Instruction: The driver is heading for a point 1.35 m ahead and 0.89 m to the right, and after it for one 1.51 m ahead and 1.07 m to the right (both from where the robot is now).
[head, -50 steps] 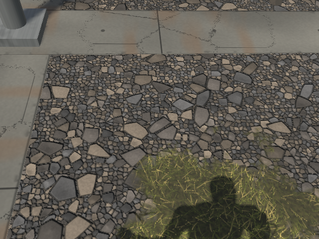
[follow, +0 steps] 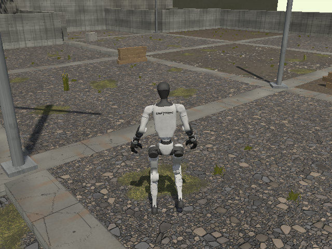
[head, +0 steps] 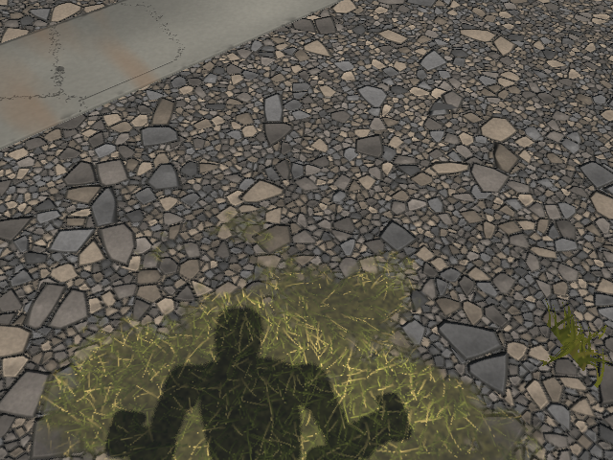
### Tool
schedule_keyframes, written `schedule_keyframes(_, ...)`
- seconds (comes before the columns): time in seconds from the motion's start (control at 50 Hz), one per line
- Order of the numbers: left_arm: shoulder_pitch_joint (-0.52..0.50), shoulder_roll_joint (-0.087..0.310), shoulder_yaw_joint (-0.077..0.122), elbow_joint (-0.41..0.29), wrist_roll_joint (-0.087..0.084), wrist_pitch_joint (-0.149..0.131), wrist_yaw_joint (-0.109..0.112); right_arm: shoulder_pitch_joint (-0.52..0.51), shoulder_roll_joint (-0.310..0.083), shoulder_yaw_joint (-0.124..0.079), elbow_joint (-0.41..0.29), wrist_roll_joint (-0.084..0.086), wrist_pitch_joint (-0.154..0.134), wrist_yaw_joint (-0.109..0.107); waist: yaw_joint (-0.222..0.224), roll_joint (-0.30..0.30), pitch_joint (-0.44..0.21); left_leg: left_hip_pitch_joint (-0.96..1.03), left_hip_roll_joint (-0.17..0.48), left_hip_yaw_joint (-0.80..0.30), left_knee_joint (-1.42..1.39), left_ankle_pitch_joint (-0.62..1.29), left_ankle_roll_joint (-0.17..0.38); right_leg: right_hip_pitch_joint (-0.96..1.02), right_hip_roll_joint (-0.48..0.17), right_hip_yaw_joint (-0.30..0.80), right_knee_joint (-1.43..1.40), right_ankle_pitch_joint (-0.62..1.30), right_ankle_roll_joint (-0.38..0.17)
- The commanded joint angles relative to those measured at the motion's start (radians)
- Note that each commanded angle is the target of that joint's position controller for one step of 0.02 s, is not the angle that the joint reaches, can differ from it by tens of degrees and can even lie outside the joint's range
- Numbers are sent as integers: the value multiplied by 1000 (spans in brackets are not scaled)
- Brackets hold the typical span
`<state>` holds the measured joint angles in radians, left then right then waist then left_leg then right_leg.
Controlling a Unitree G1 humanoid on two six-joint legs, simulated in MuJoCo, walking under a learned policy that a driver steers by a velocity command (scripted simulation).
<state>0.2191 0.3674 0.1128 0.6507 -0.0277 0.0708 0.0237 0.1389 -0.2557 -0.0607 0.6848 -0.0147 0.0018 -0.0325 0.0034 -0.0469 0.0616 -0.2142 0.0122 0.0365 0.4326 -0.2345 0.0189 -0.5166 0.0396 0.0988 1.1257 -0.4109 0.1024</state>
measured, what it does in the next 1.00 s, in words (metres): steps on the spot, turning right: right foot, then left foot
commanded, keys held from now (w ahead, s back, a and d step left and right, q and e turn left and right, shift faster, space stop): e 0.90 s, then w+e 0.08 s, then w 0.02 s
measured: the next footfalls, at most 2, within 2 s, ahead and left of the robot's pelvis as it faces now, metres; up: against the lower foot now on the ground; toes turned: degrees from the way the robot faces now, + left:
right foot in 0.22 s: +0.03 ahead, -0.16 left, +0.00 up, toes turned -9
left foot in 0.74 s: +0.10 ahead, +0.05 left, +0.00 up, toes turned -31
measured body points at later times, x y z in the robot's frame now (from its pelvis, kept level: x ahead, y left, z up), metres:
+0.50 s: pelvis -0.01 -0.06 +0.00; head +0.03 -0.10 +0.45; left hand +0.23 +0.17 -0.07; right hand +0.07 -0.39 -0.11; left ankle +0.05 +0.10 -0.67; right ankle -0.01 -0.15 -0.74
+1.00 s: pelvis +0.01 -0.03 +0.00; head +0.05 -0.04 +0.45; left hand +0.29 +0.14 -0.10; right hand -0.03 -0.34 -0.09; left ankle +0.07 +0.07 -0.74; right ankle -0.09 -0.14 -0.67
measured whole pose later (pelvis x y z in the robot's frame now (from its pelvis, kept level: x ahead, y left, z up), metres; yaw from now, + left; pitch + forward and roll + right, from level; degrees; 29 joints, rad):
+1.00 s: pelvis +0.01 -0.03 +0.00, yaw -35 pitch +1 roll +0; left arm 0.23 0.35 0.10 0.64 -0.03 0.07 0.01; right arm 0.17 -0.26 -0.05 0.67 -0.01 0.00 -0.04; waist -0.01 -0.03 0.06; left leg -0.20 0.03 0.06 0.41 -0.23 0.02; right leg -0.48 0.00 0.06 1.03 -0.40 0.11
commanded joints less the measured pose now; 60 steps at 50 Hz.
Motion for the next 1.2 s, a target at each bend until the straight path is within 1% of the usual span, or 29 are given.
schedule_keyframes(0.02, -83, 41, 0, -116, 3, -18, -8, 5, -182, -48, -57, -1, 1, -10, -48, 209, -101, 212, 259, -161, -113, 379, 216, -102, -54, -40, -102, 3, 23)
schedule_keyframes(0.08, -82, 25, -13, -129, 10, -18, -21, -18, -220, -62, -58, 9, 9, 4, -47, 220, -116, 164, 276, -104, -109, 412, 213, 24, -77, -95, -252, -2, 6)
schedule_keyframes(0.14, -60, 41, -7, -132, 6, -12, -31, -18, -236, -68, -48, 26, 8, 16, -38, 232, -120, 147, 295, -77, -80, 422, 199, 111, -67, -138, -386, 24, -25)
schedule_keyframes(0.2, 26, 51, 9, -110, 6, -7, -37, -23, -218, -64, -32, 55, 2, 20, 22, 196, -130, 76, 270, -11, 55, 330, 109, 304, -30, -166, -670, 228, -104)
schedule_keyframes(0.22, 73, 104, 29, -101, 8, -9, -27, 40, -172, -51, -10, 41, -4, 25, 27, 62, -152, -52, 210, 69, 214, 175, 27, 468, -71, -63, -745, 430, -148)
schedule_keyframes(0.24, 95, 238, 54, -127, 11, -17, -8, 30, -85, -17, -61, -30, -4, 30, -7, -289, -169, -373, 69, 126, 550, -418, -84, 641, -360, 336, -721, 865, -291)
schedule_keyframes(0.26, 96, 209, 39, -143, 51, -46, -23, -74, -138, -32, -87, -10, -6, 17, 74, -206, -218, -441, 2, -47, 729, -482, -94, 532, -442, 442, -752, 828, -464)
schedule_keyframes(0.28, 64, 175, 27, -133, 54, -66, -30, -95, -176, -44, -84, 16, 0, 9, 61, -115, -173, -448, 24, -86, 792, -409, -82, 492, -388, 351, -773, 729, -440)
schedule_keyframes(0.32, -25, 117, 9, -126, 18, -72, -19, -71, -186, -53, -59, 12, 6, -3, 16, -60, -121, -451, 49, -106, 742, -247, -73, 450, -287, 251, -778, 560, -339)
schedule_keyframes(0.34, -55, 110, 1, -129, 11, -68, -12, -56, -188, -55, -56, 5, 8, -5, -1, -74, -115, -419, 39, -102, 738, -191, -83, 413, -262, 229, -780, 580, -328)
schedule_keyframes(0.38, -63, 101, -7, -132, 22, -63, -3, -27, -173, -53, -45, 9, 6, 1, -14, -84, -143, -374, 12, -96, 736, -126, -97, 399, -237, 213, -784, 598, -331)
schedule_keyframes(0.48, -42, 118, -2, -120, 21, -57, 8, -62, -145, -42, -57, 13, 4, 2, 10, -86, -135, -361, -12, -113, 515, -102, -116, 422, -217, 269, -778, 478, -333)
schedule_keyframes(0.64, -72, 133, 6, -120, 17, -39, -4, -63, -147, -42, -70, 24, -22, 22, 21, -109, -134, -205, -56, -135, 266, -154, -91, 362, -193, 423, -730, 450, -332)
schedule_keyframes(0.7, -107, 126, 5, -124, 2, -31, -4, -9, -145, -46, -60, 25, -35, 34, -15, -108, -153, -91, -63, -125, 66, -64, -66, 360, -158, 456, -681, 501, -297)
schedule_keyframes(0.72, -118, 116, 2, -126, -6, -28, 0, 25, -149, -50, -47, 21, -38, 33, -36, -94, -156, -3, -46, -115, -55, 62, -50, 319, -126, 438, -653, 446, -260)
schedule_keyframes(0.74, -79, 77, -8, -123, -1, -28, 2, 47, -198, -62, -49, 8, -35, 28, -21, 2, -186, 123, 92, -216, -92, 156, 0, 225, -70, 371, -550, 239, -203)
schedule_keyframes(0.76, -19, 41, -16, -127, 3, -34, 3, -2, -279, -72, -65, -11, -24, 22, 43, 277, -143, 175, 288, -448, -121, 357, 138, 18, 107, 157, -353, -137, -132)
schedule_keyframes(0.78, -19, 132, 13, -118, 15, -42, 6, 14, -243, -67, -71, -29, -27, 24, 9, 281, -129, 95, 404, -553, -138, 397, 269, -31, 85, 99, -109, -263, -77)
schedule_keyframes(0.8, 0, 175, 32, -100, 11, -41, 4, -28, -196, -50, -83, -19, -29, 19, 29, 208, -108, 65, 377, -472, -128, 361, 263, -37, 37, 91, 11, -194, -52)
schedule_keyframes(0.84, 17, 134, 32, -63, 7, -23, 9, -80, -150, -36, -93, 5, -23, 7, 33, 167, -72, 70, 252, -304, -113, 251, 180, -70, 21, 65, 93, -68, -18)
schedule_keyframes(0.86, 14, 108, 25, -63, 4, -16, 7, -75, -146, -31, -93, 10, -21, 2, 22, 173, -63, 78, 239, -261, -109, 295, 181, -88, 17, 51, 119, -38, -4)
schedule_keyframes(0.9, -28, 74, 13, -84, -5, -16, 2, -37, -153, -31, -85, 1, -11, -6, -7, 191, -65, 114, 216, -189, -117, 338, 193, -97, 1, -5, 62, -1, 13)
schedule_keyframes(0.96, -100, 52, -4, -123, -2, -24, -8, 64, -188, -45, -61, 7, -2, -13, -76, 217, -91, 225, 254, -218, -190, -9, 208, -148, -52, -47, -87, 21, 14)
schedule_keyframes(1.0, -116, 37, -16, -136, 6, -34, -20, 77, -213, -53, -55, 14, -7, -7, -86, 218, -87, 215, 272, -224, -223, -126, 205, -108, -73, -65, -182, 5, -3)
schedule_keyframes(1.1, -65, 13, -35, -106, 9, -65, -40, 76, -236, -54, -29, 43, -31, 31, -49, 203, -43, 49, 265, -148, -248, -147, 194, 167, -54, -140, -482, 11, -89)
schedule_keyframes(1.14, 33, 6, -34, -57, 9, -75, -44, 60, -224, -46, -14, 59, -35, 45, 17, 171, -42, -40, 247, -105, -176, -145, 168, 359, -27, -175, -685, 161, -129)
schedule_keyframes(1.16, 116, 25, -25, -21, 6, -77, -39, 73, -183, -30, -4, 54, -40, 50, 53, 135, -69, -125, 217, -69, -89, -130, 136, 514, -9, -171, -720, 159, -144)
schedule_keyframes(1.18, 227, 62, -11, 3, 3, -79, -32, 57, -110, -1, -9, 32, -48, 58, 105, 37, -126, -238, 150, 16, 126, -137, 71, 685, -109, -24, -750, 145, -171)
schedule_keyframes(1.2, 270, 200, 13, -17, 14, -84, -23, 13, -53, 20, -86, 3, -67, 64, 98, -237, -155, -528, 22, 93, 483, -328, -21, 797, -368, 415, -835, 32, -310)
Velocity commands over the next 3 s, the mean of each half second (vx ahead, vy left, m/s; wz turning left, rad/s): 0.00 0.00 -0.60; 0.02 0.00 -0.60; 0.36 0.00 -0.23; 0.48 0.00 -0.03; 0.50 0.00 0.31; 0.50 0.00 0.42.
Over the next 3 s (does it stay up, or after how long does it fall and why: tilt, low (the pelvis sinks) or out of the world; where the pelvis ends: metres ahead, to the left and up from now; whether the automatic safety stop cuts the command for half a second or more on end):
stays up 0.78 -0.61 0.01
